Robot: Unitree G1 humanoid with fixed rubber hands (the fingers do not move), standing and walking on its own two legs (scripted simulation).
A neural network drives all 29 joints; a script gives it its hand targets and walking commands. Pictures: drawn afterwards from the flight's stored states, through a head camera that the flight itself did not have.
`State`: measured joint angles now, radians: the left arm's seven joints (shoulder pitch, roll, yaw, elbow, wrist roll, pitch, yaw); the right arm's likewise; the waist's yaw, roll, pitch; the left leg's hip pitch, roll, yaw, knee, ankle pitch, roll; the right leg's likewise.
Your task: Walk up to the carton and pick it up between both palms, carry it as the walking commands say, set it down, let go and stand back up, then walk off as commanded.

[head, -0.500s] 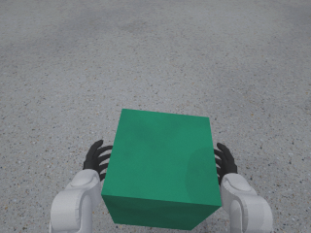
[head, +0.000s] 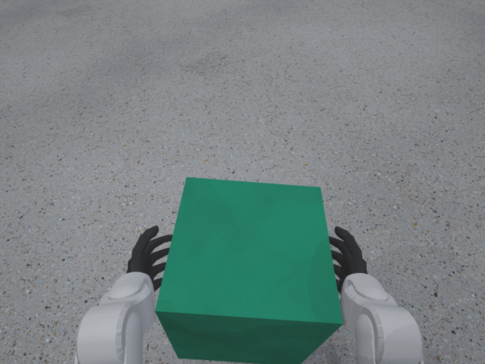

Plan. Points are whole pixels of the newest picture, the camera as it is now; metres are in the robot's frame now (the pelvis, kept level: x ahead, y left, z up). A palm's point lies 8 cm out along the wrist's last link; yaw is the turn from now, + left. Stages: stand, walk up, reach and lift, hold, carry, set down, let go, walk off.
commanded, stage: carry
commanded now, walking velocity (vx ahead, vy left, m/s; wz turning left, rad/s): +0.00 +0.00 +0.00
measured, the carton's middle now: (245, 277) +0.28 -0.01 +0.00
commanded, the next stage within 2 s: none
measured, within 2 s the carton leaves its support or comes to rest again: neither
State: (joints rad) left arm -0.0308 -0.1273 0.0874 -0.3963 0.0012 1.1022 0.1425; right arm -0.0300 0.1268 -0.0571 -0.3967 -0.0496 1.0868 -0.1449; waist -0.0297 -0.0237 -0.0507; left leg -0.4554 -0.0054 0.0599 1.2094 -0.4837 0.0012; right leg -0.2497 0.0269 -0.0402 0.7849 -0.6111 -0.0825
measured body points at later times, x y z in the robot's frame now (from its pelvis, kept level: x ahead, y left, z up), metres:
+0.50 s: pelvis +0.34 -0.12 -0.01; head +0.38 -0.18 +0.44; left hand +0.62 +0.01 +0.05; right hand +0.60 -0.29 +0.02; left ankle +0.17 +0.02 -0.58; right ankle +0.29 -0.16 -0.70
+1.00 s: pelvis +0.66 -0.23 +0.00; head +0.70 -0.28 +0.45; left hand +0.94 -0.11 +0.05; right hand +0.92 -0.41 +0.02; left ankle +0.51 -0.09 -0.62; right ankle +0.60 -0.30 -0.70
